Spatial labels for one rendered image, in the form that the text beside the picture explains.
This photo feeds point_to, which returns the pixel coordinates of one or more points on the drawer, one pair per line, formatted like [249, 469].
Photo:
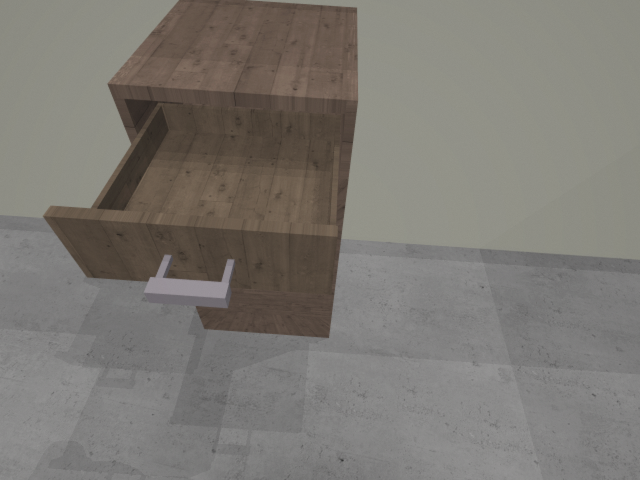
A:
[206, 184]

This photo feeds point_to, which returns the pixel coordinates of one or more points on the handle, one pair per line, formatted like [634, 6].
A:
[164, 290]

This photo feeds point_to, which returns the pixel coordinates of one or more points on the cabinet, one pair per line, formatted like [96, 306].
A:
[252, 55]

